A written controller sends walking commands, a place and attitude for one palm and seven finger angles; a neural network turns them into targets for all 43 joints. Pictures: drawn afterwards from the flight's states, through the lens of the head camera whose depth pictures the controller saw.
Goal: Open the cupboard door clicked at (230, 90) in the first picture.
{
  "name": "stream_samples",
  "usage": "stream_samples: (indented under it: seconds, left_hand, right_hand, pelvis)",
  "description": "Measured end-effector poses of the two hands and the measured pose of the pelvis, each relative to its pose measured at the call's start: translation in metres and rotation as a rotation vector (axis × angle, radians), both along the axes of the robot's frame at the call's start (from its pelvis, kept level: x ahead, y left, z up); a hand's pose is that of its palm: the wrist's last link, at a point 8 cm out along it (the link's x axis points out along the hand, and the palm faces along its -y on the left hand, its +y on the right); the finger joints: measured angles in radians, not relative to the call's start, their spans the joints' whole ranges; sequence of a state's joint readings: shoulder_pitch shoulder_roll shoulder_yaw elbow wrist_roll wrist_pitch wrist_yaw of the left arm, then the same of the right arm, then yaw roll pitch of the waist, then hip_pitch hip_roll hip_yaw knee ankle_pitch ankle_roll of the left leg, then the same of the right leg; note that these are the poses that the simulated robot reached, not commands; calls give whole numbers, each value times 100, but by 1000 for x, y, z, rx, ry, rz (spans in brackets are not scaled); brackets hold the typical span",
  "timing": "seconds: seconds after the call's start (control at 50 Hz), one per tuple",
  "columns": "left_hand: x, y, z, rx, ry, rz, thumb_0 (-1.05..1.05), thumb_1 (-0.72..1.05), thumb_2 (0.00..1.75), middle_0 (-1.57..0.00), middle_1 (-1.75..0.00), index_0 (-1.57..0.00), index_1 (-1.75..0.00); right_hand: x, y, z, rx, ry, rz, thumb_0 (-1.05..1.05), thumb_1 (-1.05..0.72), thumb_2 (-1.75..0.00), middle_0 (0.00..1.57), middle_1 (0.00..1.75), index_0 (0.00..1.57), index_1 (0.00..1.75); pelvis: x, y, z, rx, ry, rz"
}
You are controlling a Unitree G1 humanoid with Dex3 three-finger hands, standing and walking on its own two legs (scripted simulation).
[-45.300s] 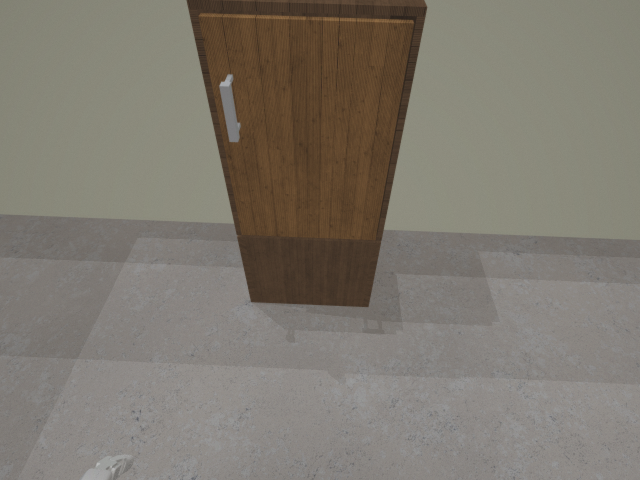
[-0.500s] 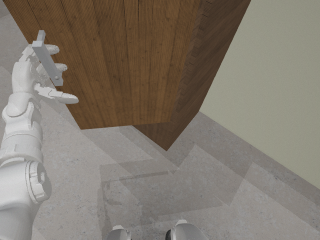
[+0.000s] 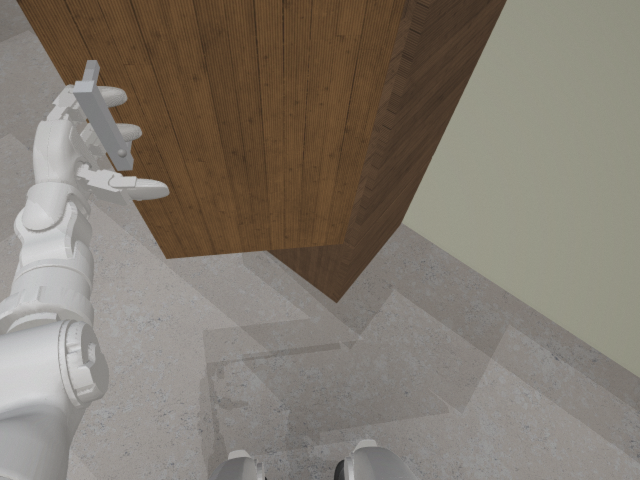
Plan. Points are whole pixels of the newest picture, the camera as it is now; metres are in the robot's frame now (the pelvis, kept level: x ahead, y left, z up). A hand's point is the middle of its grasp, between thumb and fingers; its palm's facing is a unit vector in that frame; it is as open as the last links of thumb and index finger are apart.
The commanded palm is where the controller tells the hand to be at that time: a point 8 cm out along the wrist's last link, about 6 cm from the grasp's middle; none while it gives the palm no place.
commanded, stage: close the thumb around the handle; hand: left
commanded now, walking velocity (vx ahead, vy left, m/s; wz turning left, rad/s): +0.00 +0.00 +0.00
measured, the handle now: (109, 119) +0.55 +0.23 +0.10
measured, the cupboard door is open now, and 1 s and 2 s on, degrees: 46 54 89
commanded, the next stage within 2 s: pull the door open along its arc in 0.54 s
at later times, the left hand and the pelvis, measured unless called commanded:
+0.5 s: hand (125, 149) +0.50 +0.21 +0.09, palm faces +0.05 -1.00 +0.00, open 5.5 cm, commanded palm +0.46 +0.26 +0.10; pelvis +0.01 +0.00 +0.00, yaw +0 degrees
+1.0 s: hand (129, 185) +0.44 +0.19 +0.09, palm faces +0.03 -1.00 +0.01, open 5.6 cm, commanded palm +0.38 +0.24 +0.10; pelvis +0.02 +0.00 +0.01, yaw -1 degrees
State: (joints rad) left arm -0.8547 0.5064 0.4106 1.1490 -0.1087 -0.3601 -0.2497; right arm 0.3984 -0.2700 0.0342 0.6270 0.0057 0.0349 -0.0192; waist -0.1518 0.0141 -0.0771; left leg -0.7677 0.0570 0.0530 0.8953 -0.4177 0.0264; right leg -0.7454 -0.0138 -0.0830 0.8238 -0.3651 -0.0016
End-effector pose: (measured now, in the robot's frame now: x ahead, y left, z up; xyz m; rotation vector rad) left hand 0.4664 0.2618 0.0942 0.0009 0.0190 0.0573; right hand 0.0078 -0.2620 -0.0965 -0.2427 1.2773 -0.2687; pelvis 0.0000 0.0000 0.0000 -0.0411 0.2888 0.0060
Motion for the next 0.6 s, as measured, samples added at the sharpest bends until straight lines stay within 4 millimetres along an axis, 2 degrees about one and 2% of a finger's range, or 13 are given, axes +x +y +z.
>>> stream_samples:
  seconds: [0.14, 0.32, 0.44, 0.5, 0.6]
  left_hand:
    - [5, -2, 1, -2, 7, -3, -1, -11, 47, -32, -124, -32, -124]
    - [10, -4, -2, -6, 25, 5, 0, 37, 68, -36, -129, -36, -129]
    - [6, -2, 1, 0, -2, 6, 0, 67, 81, -38, -132, -38, -133]
    - [5, -3, 1, -1, 5, -4, 0, 76, 84, -39, -133, -39, -134]
    - [3, -4, 1, -5, 9, 0, 0, 77, 84, -37, -134, -38, -134]
  right_hand:
    - [-3, 0, -1, -1, 13, 0, 1, -90, -90, 20, 30, 21, 30]
    - [-6, -1, -1, 2, 26, -12, 1, -90, -90, 20, 30, 21, 30]
    - [-6, -2, 0, 6, 30, -15, 1, -90, -90, 20, 30, 21, 30]
    - [-3, -3, 0, 6, 29, -14, 1, -90, -90, 20, 30, 21, 30]
    - [3, -4, 0, 5, 9, -15, 1, -90, -90, 20, 30, 21, 30]
  pelvis:
    - [0, 0, 0, 0, 7, 0]
    - [3, -2, 0, 3, 12, -5]
    - [6, -3, 1, 2, 10, -8]
    - [6, -3, 1, 2, 7, -5]
    - [8, -4, 2, 3, 3, -8]
